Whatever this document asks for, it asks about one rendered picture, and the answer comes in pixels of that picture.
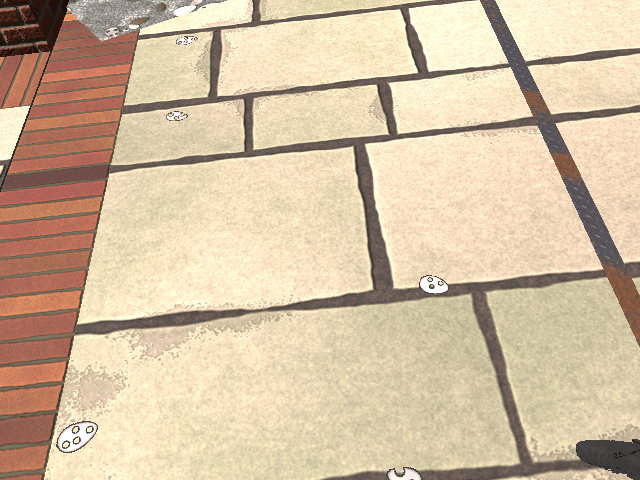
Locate robot right hand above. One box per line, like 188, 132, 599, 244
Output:
576, 439, 640, 480

